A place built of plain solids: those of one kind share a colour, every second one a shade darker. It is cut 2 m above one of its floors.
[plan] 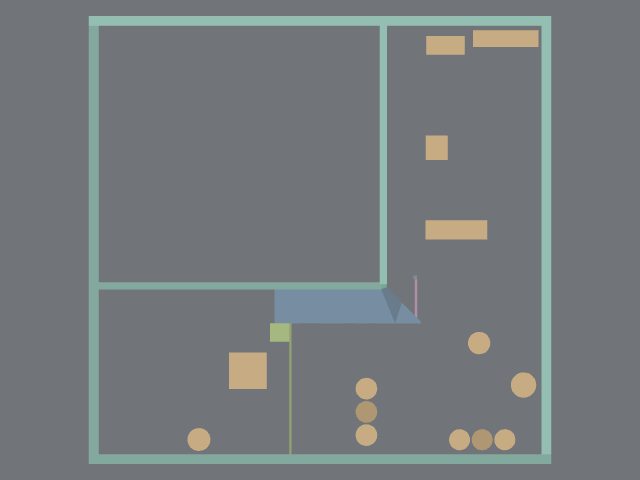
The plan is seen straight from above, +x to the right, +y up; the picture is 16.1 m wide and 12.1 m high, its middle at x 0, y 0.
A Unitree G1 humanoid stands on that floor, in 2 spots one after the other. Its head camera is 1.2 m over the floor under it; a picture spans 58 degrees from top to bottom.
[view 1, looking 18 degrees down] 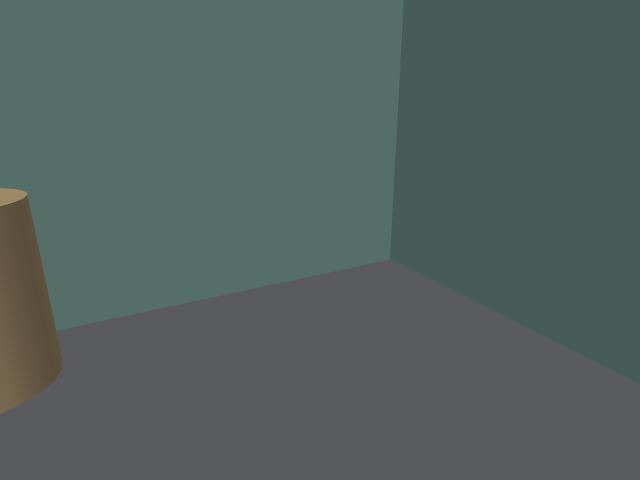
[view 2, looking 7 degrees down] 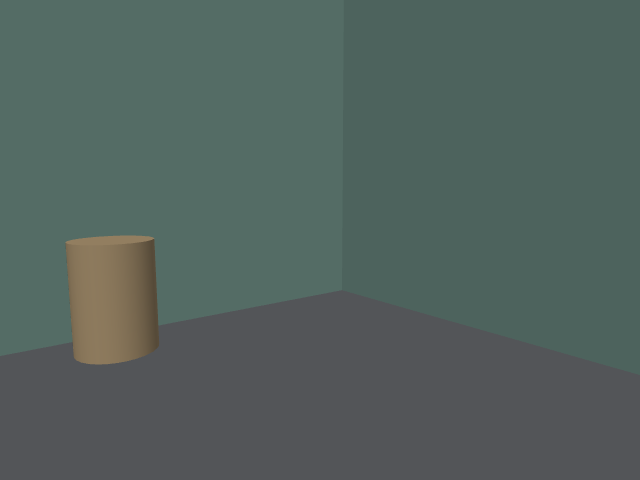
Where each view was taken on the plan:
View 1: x -3.55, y -2.87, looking -119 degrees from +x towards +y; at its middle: wall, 3.04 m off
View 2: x -2.33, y -1.65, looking -128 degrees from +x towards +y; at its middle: wall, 4.79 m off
